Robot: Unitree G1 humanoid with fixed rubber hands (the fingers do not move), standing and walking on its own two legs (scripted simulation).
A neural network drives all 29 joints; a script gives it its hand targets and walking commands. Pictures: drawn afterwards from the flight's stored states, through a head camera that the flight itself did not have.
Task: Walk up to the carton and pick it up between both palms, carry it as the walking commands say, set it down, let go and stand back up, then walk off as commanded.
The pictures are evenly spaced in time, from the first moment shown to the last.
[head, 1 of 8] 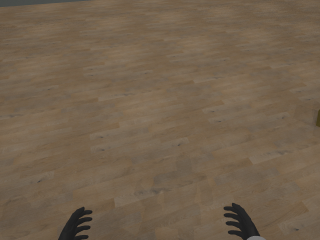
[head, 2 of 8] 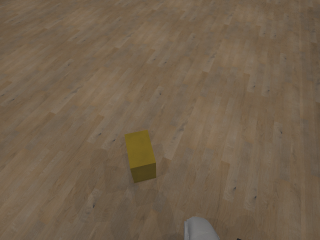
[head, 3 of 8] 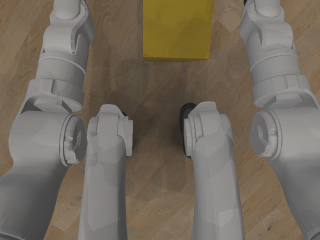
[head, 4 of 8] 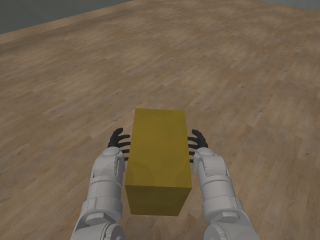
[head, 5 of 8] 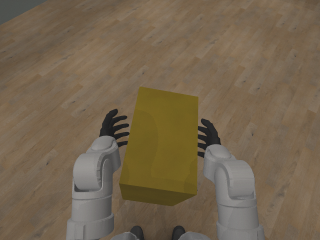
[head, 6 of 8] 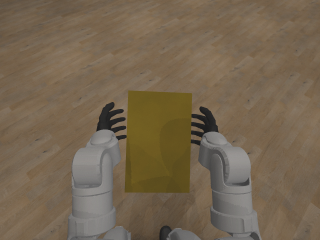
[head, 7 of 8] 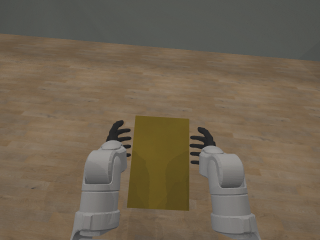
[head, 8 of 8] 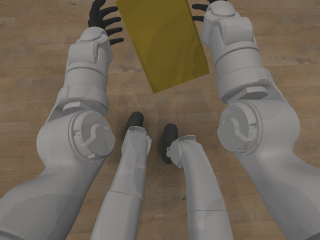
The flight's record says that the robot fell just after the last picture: yes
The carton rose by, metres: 0.70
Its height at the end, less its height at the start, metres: +0.40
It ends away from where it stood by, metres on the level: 2.68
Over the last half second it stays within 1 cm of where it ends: no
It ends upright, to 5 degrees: no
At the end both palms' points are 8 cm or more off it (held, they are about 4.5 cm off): no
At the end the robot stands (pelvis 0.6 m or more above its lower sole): yes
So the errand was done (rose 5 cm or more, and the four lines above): no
